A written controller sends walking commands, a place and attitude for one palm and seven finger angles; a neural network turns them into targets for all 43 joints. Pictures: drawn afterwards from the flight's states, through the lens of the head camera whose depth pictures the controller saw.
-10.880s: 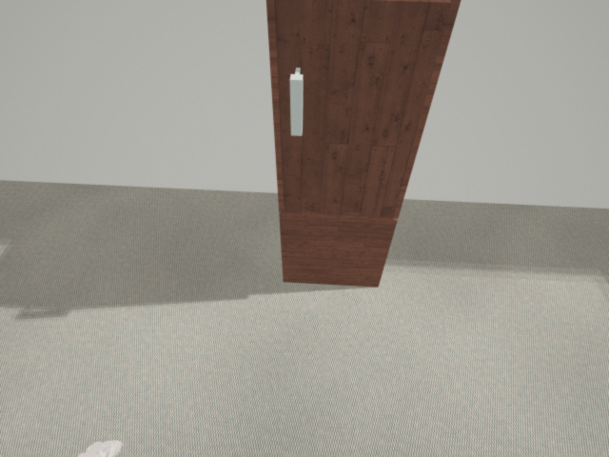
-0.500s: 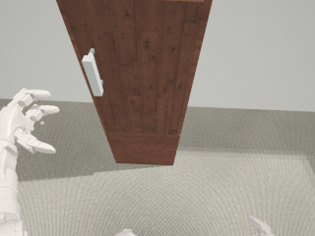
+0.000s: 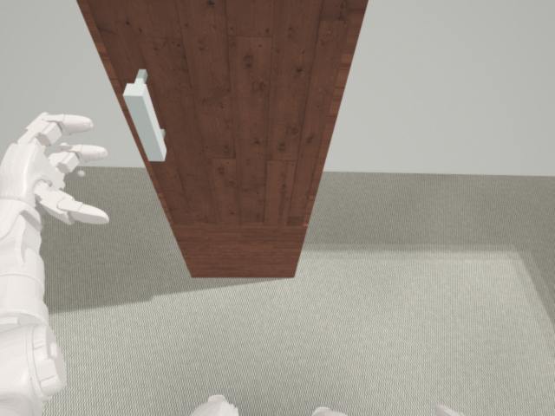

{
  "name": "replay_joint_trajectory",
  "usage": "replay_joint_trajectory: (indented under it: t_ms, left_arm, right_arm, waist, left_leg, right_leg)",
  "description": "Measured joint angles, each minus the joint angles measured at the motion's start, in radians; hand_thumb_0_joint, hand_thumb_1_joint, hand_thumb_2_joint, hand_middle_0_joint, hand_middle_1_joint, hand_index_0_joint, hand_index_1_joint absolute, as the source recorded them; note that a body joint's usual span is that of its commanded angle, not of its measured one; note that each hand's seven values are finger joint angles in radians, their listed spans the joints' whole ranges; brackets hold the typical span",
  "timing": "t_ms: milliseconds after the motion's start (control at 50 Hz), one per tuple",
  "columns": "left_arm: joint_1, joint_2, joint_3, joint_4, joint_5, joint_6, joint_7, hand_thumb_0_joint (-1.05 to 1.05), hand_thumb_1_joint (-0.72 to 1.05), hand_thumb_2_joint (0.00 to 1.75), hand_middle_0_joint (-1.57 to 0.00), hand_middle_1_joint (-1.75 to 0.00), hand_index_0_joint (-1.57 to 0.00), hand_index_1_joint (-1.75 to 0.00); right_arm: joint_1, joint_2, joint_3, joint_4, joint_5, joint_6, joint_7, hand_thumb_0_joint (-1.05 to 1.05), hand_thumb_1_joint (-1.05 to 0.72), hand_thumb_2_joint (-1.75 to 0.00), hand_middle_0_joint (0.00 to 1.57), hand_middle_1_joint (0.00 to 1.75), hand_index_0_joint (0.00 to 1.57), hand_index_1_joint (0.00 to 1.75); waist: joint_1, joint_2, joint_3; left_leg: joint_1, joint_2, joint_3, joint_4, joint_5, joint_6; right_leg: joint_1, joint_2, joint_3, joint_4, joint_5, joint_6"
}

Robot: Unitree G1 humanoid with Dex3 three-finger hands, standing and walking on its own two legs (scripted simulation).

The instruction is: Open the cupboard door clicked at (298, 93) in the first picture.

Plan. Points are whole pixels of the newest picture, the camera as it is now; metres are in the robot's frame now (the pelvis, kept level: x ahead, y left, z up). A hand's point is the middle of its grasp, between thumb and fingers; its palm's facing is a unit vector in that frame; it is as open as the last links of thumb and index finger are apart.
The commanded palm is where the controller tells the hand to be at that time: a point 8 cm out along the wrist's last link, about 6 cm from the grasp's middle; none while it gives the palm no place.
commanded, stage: move the hooked fingers beside the handle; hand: left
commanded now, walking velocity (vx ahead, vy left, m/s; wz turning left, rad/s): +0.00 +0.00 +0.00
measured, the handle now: (150, 116) +0.55 +0.20 +0.08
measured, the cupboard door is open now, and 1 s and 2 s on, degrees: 0 0 0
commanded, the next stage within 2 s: slide the fingers in behind the handle in 1.36 s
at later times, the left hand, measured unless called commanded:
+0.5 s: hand (94, 141) +0.48 +0.27 +0.09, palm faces +0.00 -1.00 +0.00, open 14.0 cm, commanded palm +0.48 +0.31 +0.09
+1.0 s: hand (99, 134) +0.51 +0.27 +0.08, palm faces +0.00 -1.00 +0.00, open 14.0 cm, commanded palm +0.49 +0.31 +0.08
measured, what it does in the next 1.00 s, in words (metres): stands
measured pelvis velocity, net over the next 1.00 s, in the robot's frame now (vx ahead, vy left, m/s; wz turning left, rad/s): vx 0.01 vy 0.01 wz -0.03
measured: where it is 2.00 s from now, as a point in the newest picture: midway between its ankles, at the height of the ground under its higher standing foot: outside the picture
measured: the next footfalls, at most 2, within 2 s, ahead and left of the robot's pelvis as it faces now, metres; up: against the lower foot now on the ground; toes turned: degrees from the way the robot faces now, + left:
none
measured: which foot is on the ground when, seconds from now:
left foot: down 0.00-1.00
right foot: down 0.00-1.00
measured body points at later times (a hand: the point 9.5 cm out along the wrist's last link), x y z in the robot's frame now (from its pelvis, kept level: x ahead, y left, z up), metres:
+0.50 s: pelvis +0.00 +0.01 -0.01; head +0.11 +0.03 +0.42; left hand +0.48 +0.32 +0.10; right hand +0.00 -0.28 -0.11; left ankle +0.02 +0.09 -0.70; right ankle -0.02 -0.11 -0.70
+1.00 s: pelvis +0.01 +0.01 -0.01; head +0.14 +0.04 +0.42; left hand +0.50 +0.32 +0.09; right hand -0.01 -0.26 -0.11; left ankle +0.02 +0.09 -0.70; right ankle -0.02 -0.11 -0.70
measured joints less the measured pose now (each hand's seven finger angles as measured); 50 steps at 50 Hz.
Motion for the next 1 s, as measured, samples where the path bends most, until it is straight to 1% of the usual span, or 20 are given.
replay_joint_trajectory:
  t_ms: [140,340,560,660,820,920,1000]
  left_arm:
    - [-0.054,0.020,0.011,0.053,0.016,-0.015,0.010,-0.01,-0.50,0.30,-0.30,-1.20,-0.30,-1.20]
    - [-0.167,0.078,0.012,0.154,0.044,-0.023,0.018,-0.01,-0.50,0.30,-0.30,-1.20,-0.29,-1.20]
    - [-0.299,0.146,0.016,0.244,0.092,-0.010,0.042,-0.01,-0.50,0.30,-0.30,-1.20,-0.29,-1.20]
    - [-0.328,0.171,0.038,0.257,0.107,-0.002,0.046,-0.01,-0.50,0.30,-0.30,-1.20,-0.29,-1.20]
    - [-0.279,0.181,0.068,0.241,0.110,0.005,0.040,-0.01,-0.50,0.30,-0.30,-1.20,-0.30,-1.20]
    - [-0.265,0.161,0.061,0.202,0.099,-0.011,0.043,-0.01,-0.50,0.30,-0.30,-1.20,-0.29,-1.20]
    - [-0.265,0.147,0.045,0.199,0.090,-0.004,0.038,-0.01,-0.50,0.30,-0.30,-1.20,-0.29,-1.20]
  right_arm:
    - [0.014,-0.001,-0.001,0.010,-0.005,0.029,0.004,0.00,-0.91,-0.90,0.21,0.30,0.21,0.30]
    - [0.030,-0.007,0.002,0.024,-0.010,0.057,0.003,0.00,-0.91,-0.90,0.21,0.30,0.21,0.30]
    - [0.054,-0.013,0.010,0.024,-0.021,0.077,0.005,0.00,-0.91,-0.90,0.21,0.30,0.21,0.30]
    - [0.071,-0.011,0.013,0.019,-0.026,0.090,0.011,0.00,-0.91,-0.90,0.21,0.30,0.21,0.30]
    - [0.097,-0.005,0.013,0.002,-0.026,0.113,0.019,0.00,-0.91,-0.90,0.21,0.30,0.21,0.30]
    - [0.092,0.002,0.009,0.011,-0.027,0.118,0.022,0.00,-0.91,-0.90,0.21,0.30,0.21,0.30]
    - [0.079,0.003,0.008,0.013,-0.025,0.124,0.024,0.00,-0.91,-0.90,0.21,0.30,0.21,0.30]
  waist:
    - [-0.014,-0.001,-0.002]
    - [-0.043,-0.004,0.001]
    - [-0.084,0.001,0.006]
    - [-0.099,0.003,0.003]
    - [-0.101,0.007,-0.001]
    - [-0.091,0.004,-0.002]
    - [-0.084,0.004,-0.010]
  left_leg:
    - [-0.023,0.003,0.001,0.013,-0.006,0.003]
    - [-0.078,0.008,-0.006,0.042,-0.011,0.006]
    - [-0.155,0.015,-0.010,0.080,-0.019,0.009]
    - [-0.179,0.022,-0.006,0.089,-0.024,0.010]
    - [-0.181,0.029,0.003,0.092,-0.035,0.011]
    - [-0.180,0.028,-0.003,0.094,-0.040,0.010]
    - [-0.172,0.026,-0.007,0.092,-0.043,0.010]
  right_leg:
    - [-0.021,0.002,0.002,0.007,-0.001,0.003]
    - [-0.069,0.007,-0.004,0.025,-0.002,0.005]
    - [-0.141,0.013,-0.006,0.053,-0.004,0.007]
    - [-0.167,0.019,-0.001,0.058,-0.004,0.007]
    - [-0.171,0.025,0.009,0.054,-0.007,0.010]
    - [-0.164,0.025,0.004,0.051,-0.011,0.009]
    - [-0.153,0.024,0.000,0.044,-0.013,0.010]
